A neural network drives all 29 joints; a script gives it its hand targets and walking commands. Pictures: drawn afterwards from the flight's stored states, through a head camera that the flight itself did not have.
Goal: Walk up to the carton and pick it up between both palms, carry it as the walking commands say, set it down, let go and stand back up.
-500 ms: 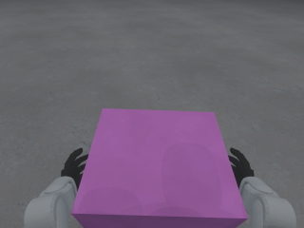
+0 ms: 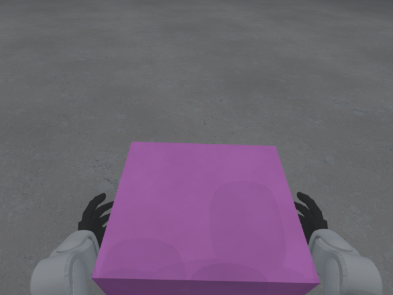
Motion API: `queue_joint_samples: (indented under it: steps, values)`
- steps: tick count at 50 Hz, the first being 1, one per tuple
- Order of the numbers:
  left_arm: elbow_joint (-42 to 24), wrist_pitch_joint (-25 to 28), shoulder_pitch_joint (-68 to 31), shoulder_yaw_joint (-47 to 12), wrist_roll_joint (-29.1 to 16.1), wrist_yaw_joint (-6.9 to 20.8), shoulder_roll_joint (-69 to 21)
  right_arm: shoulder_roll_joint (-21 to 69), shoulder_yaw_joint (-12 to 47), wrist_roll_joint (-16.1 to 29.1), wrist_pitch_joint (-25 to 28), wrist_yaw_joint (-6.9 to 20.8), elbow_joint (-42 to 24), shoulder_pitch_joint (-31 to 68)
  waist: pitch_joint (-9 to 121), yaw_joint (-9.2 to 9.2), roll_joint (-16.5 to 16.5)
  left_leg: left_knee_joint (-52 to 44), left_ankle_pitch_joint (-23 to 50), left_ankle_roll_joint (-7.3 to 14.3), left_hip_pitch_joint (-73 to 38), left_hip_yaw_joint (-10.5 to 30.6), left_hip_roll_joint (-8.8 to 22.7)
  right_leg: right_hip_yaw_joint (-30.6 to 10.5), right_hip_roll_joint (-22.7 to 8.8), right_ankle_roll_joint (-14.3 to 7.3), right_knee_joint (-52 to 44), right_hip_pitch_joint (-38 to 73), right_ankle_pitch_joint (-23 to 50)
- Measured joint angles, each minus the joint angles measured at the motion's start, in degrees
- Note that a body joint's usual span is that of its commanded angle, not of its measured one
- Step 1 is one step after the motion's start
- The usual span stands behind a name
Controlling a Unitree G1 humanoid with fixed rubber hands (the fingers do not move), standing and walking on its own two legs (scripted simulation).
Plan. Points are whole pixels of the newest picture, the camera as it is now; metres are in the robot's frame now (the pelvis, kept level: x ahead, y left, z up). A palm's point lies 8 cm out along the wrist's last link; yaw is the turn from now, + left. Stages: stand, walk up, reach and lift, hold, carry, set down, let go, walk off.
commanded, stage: carry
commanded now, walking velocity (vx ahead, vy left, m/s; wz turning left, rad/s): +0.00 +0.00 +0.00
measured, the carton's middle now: (200, 235) +0.28 +0.00 +0.00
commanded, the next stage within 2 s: none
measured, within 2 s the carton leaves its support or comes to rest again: neither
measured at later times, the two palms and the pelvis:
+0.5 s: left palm (87, 236) +0.22 +0.20 +0.09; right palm (313, 237) +0.23 -0.19 +0.09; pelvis +0.00 +0.01 +0.00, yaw -1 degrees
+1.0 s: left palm (92, 238) +0.22 +0.20 +0.08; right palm (315, 238) +0.23 -0.20 +0.08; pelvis -0.01 +0.00 +0.00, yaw +0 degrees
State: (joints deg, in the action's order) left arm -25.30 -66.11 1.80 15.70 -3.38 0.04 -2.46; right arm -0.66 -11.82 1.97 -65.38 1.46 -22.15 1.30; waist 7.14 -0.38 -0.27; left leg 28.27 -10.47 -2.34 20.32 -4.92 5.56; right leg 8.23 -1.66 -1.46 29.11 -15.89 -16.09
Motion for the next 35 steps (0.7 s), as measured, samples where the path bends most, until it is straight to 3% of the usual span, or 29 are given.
queue_joint_samples:
  steps: [17,35]
  values:
    - [0.71,1.14,-0.13,0.02,0.16,0.39,0.07,0.15,0.07,-0.33,1.02,0.28,0.36,0.01,0.33,0.23,0.73,0.34,-0.18,0.28,0.18,-0.60,0.15,-0.53,-0.02,0.29,-0.11,-0.26,0.40]
    - [0.31,-0.12,-0.36,0.44,0.18,0.50,-0.64,0.04,-0.15,-0.32,-0.19,0.13,-0.66,-0.43,-0.65,-0.01,-0.91,-0.87,1.43,0.51,0.10,-0.53,-0.25,-0.35,-0.43,0.29,-0.17,-0.61,1.32]
